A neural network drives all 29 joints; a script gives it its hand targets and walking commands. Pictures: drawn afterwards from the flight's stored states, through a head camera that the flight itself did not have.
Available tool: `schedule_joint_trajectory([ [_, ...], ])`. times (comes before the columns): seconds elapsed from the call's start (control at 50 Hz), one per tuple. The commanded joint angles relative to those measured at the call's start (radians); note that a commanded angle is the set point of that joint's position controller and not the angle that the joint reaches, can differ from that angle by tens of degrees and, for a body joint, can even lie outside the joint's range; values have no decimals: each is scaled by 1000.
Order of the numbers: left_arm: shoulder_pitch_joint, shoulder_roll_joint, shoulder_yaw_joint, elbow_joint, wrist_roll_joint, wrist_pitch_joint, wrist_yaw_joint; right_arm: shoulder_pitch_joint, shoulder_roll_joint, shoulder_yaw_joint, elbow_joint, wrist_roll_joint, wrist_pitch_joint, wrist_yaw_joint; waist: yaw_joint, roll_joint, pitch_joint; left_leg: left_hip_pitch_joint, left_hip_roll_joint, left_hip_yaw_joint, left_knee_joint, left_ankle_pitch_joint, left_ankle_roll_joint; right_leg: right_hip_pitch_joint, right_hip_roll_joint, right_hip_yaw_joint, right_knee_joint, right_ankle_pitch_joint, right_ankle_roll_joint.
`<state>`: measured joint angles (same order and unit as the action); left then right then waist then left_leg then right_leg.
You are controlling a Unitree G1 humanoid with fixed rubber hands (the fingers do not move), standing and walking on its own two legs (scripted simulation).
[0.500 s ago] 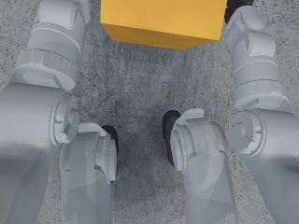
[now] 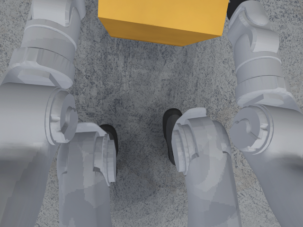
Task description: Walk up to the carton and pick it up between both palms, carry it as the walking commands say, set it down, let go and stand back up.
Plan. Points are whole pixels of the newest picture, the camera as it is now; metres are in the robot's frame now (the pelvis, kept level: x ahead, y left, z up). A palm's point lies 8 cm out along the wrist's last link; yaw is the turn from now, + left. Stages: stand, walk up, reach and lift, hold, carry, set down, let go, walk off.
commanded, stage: set down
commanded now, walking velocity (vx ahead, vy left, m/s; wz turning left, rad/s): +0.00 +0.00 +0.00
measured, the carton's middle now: out of the picture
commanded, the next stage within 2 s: let go in 1.94 s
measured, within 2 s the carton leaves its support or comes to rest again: neither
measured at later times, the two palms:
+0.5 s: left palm out of the picture +0.59 +0.12 -0.18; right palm (252, 1) +0.52 -0.25 -0.17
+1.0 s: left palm out of the picture +0.61 +0.11 -0.09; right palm out of the picture +0.52 -0.27 -0.09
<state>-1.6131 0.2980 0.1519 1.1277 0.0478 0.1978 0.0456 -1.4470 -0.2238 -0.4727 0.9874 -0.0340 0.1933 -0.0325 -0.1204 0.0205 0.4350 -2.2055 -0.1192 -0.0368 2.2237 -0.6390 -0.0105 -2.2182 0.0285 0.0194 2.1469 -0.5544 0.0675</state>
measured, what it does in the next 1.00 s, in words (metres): rises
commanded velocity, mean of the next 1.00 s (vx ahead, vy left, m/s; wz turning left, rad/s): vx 0.00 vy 0.00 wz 0.00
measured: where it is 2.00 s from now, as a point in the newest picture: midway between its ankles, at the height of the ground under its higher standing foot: (142, 154)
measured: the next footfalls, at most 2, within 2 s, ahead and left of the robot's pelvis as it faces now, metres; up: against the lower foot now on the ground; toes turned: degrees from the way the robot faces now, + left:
none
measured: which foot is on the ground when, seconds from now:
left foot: down 0.00-1.00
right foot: down 0.00-1.00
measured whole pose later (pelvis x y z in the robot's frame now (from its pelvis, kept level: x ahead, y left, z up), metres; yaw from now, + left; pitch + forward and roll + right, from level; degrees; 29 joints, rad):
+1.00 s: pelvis -0.01 +0.00 +0.05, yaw +0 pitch +33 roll -2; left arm -1.66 0.51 0.01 1.03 -0.17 0.27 0.06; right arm -1.47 -0.35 -0.30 0.87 0.21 0.24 -0.14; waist -0.14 0.02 0.51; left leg -2.02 -0.08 -0.03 2.06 -0.61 -0.01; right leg -2.05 0.04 0.02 1.99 -0.51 0.05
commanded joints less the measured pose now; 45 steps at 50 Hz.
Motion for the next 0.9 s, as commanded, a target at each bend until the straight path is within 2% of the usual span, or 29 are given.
schedule_joint_trajectory([
  [0.0,-422,-277,-93,-126,-28,-57,-82,-453,262,118,-100,19,-68,84,-74,128,-1062,497,13,28,-190,266,-5,539,35,-98,-96,319,-21],
  [0.1,-379,124,-70,-106,-65,-78,16,-353,-128,50,-86,40,-112,-40,-75,117,-1114,525,36,21,-195,271,-31,586,18,-98,-113,339,-18],
  [0.18,-407,204,-121,-109,-138,-88,48,-337,-206,57,-49,87,-131,-82,-91,122,-1208,537,53,8,-185,311,-38,609,5,-87,-110,403,-18],
  [0.24,-408,206,-154,-113,-177,-92,44,-317,-220,77,-26,116,-140,-83,-104,141,-1234,528,60,6,-181,340,-40,608,-2,-77,-111,446,-26],
  [0.28,-387,203,-167,-99,-191,-93,35,-296,-223,88,-12,132,-144,-79,-99,154,-1223,505,64,6,-180,348,-38,598,-6,-64,-113,464,-31],
  [0.36,-339,196,-177,-78,-214,-96,13,-257,-214,112,6,144,-149,-67,-100,132,-1186,429,67,4,-177,344,-32,609,-11,-50,-113,489,-36],
  [0.54,-349,262,-156,-87,-198,-104,8,-260,-259,120,-16,172,-153,-60,-83,138,-1214,429,78,-1,-179,342,-18,580,-16,-54,-111,477,-39],
  [0.6,-358,287,-145,-120,-193,-102,17,-269,-288,126,-49,191,-154,-65,-82,140,-1289,462,79,3,-180,362,-16,613,-14,-58,-110,500,-38],
  [0.62,-362,301,-140,-138,-190,-100,19,-271,-298,131,-60,199,-151,-68,-72,144,-1327,484,78,8,-181,370,-16,632,-15,-57,-113,507,-39],
  [0.64,-365,303,-142,-164,-195,-97,22,-269,-308,132,-84,204,-149,-70,-79,141,-1373,512,76,11,-185,382,-14,657,-13,-61,-117,520,-39],
  [0.7,-372,322,-144,-285,-214,-64,32,-291,-326,163,-225,249,-113,-84,-61,141,-1669,670,61,32,-206,421,-3,807,-2,-72,-137,559,-43],
  [0.74,-390,307,-166,-304,-238,-16,40,-316,-329,182,-264,268,-57,-95,-66,112,-1758,732,58,43,-233,370,8,860,2,-89,-163,499,-49],
  [0.76,-422,314,-178,-309,-253,5,40,-326,-325,184,-253,271,-29,-98,-81,100,-1757,742,58,53,-242,334,10,889,3,-91,-186,466,-51],
  [0.78,-432,318,-166,-266,-251,10,31,-315,-322,158,-203,257,-21,-102,-117,90,-1643,690,60,60,-241,302,14,877,-1,-96,-195,462,-46],
  [0.8,-463,331,-149,-344,-256,4,25,-315,-329,126,-261,245,-24,-105,-130,77,-1666,698,58,58,-248,321,12,922,-3,-97,-202,495,-39],
  [0.84,-476,342,-144,-378,-253,9,23,-332,-340,127,-326,239,-19,-110,-120,87,-1741,748,56,59,-268,339,12,928,-6,-94,-220,499,-42],
  [0.88,-455,351,-138,-298,-234,31,27,-335,-320,154,-284,242,2,-110,-85,90,-1688,748,54,49,-301,293,15,875,-11,-99,-241,434,-43],
])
